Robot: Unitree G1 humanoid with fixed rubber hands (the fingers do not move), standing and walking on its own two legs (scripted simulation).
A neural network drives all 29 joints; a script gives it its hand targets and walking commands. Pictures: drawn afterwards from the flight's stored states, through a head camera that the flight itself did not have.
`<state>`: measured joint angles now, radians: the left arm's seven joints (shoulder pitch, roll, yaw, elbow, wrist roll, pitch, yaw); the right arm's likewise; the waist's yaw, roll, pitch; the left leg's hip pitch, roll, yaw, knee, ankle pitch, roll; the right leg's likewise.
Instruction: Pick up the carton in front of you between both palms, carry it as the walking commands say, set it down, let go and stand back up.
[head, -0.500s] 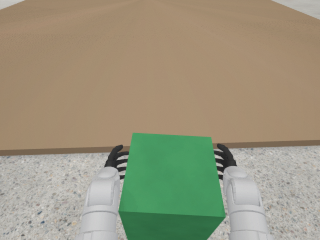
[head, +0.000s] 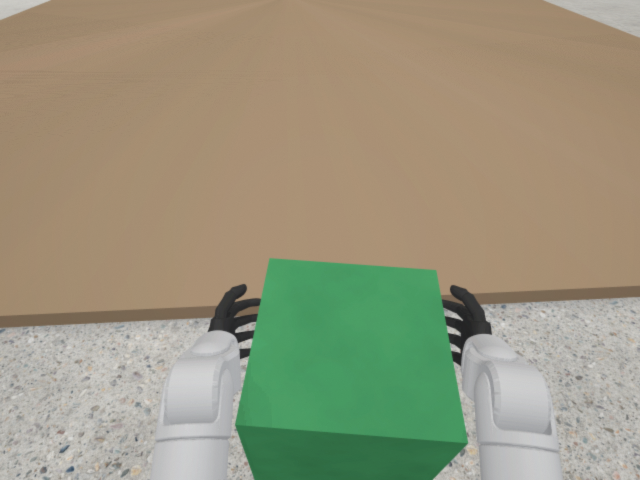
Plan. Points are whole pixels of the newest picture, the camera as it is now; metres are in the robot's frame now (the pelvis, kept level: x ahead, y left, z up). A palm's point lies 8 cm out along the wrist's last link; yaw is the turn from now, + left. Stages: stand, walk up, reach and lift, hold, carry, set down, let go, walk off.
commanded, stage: carry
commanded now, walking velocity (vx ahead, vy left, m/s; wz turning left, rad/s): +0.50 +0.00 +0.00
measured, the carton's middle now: (343, 383) +0.27 +0.00 +0.00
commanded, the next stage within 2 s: none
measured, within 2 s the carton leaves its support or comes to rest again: neither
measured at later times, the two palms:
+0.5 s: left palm (245, 210) +0.53 +0.16 +0.09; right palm (426, 213) +0.52 -0.14 +0.10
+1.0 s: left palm (287, 85) +0.91 +0.11 +0.16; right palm (417, 85) +0.92 -0.19 +0.16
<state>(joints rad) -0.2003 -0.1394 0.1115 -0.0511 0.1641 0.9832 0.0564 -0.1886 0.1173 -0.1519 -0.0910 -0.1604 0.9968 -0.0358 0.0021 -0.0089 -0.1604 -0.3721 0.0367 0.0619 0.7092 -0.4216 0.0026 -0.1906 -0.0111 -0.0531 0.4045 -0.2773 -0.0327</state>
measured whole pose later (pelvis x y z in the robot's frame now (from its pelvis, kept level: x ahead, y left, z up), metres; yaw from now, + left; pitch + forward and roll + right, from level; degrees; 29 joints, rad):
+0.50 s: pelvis +0.26 +0.02 +0.00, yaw -2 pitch +6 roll -1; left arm -0.17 -0.13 0.12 -0.33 0.11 1.23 0.09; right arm -0.18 0.14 -0.12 -0.32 -0.10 1.22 -0.09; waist -0.03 0.01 -0.14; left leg -0.04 0.04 0.21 0.22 -0.27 0.01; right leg -0.60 -0.09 -0.14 0.67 -0.17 0.00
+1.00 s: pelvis +0.57 -0.03 +0.00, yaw -2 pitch +5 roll +1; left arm -0.60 -0.03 0.18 -0.20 0.06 1.32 0.12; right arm -0.62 0.03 -0.19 -0.22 -0.09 1.34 -0.10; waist 0.03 0.02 -0.06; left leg -0.70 0.09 0.10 0.80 -0.11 0.04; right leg -0.10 -0.01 -0.20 0.33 -0.31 -0.05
